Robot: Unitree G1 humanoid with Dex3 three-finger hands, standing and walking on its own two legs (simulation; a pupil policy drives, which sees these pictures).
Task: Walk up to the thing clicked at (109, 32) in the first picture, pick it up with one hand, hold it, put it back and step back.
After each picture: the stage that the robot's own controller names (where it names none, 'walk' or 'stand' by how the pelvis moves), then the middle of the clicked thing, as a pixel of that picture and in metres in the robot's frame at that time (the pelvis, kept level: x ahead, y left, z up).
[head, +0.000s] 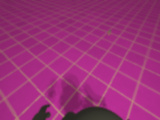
stand; (109, 32) +2.18 -0.54 -0.72
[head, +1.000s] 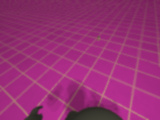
walk; (98, 38) +2.09 -0.07 -0.69
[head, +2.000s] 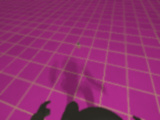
walk; (78, 45) +1.44 +0.31 -0.71
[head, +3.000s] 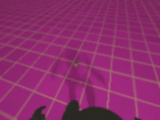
walk; (76, 63) +0.95 +0.28 -0.72
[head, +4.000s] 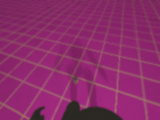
walk; (75, 80) +0.61 +0.23 -0.71
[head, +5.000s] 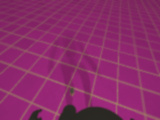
stand; (72, 91) +0.41 +0.16 -0.70
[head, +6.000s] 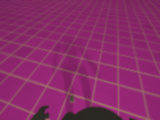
stand; (72, 99) +0.35 +0.18 -0.72
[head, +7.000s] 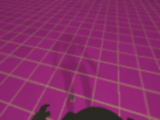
stand; (72, 98) +0.34 +0.18 -0.72
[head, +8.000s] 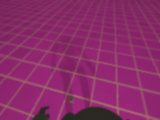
stand; (71, 99) +0.34 +0.19 -0.72
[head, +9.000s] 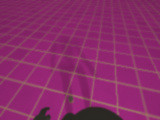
stand; (71, 99) +0.33 +0.20 -0.72
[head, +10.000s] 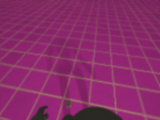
stand; (68, 104) +0.29 +0.22 -0.72
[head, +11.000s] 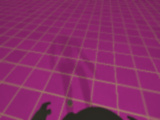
stand; (70, 103) +0.27 +0.21 -0.72
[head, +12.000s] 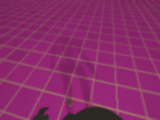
stand; (69, 102) +0.29 +0.21 -0.73
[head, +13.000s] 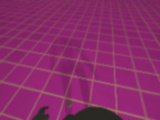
stand; (68, 103) +0.28 +0.22 -0.73
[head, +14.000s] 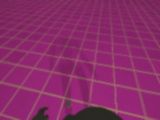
stand; (68, 104) +0.28 +0.22 -0.73
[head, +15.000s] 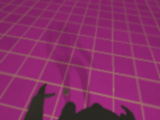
go down; (66, 92) +0.31 +0.22 -0.68
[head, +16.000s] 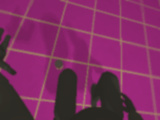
go down; (59, 65) +0.38 +0.23 -0.30
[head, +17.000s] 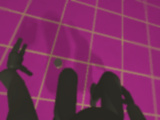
close in; (58, 63) +0.39 +0.23 -0.29
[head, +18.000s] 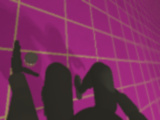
close in; (30, 59) +0.38 +0.25 -0.22
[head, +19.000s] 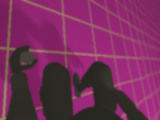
close; (27, 59) +0.37 +0.26 -0.22
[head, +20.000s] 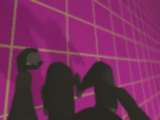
lift; (32, 59) +0.36 +0.24 -0.22
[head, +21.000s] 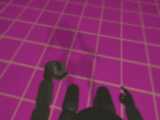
lift; (60, 72) +0.31 +0.19 -0.01
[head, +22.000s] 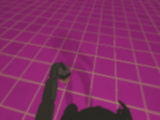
hold; (64, 74) +0.32 +0.18 +0.00
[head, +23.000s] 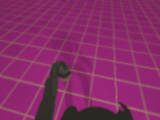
hold; (64, 72) +0.33 +0.18 +0.01
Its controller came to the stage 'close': yes
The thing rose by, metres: 0.72
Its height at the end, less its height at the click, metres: +0.68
